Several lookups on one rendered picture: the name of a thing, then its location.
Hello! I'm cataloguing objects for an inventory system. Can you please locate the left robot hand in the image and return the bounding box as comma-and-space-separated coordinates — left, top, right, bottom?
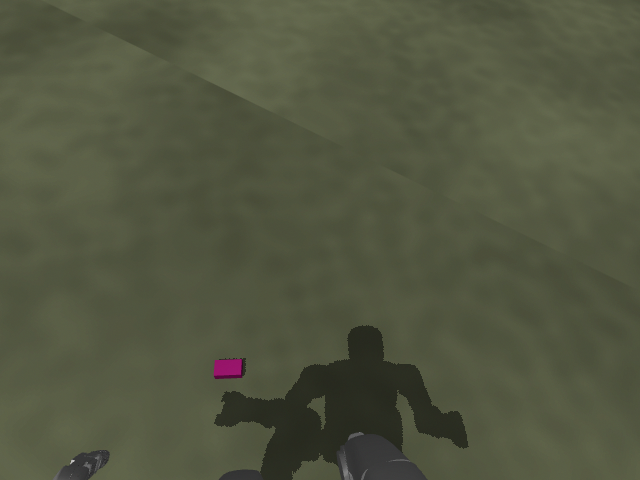
53, 450, 110, 480

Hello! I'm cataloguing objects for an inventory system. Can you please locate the small box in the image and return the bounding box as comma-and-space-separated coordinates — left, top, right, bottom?
214, 359, 243, 379

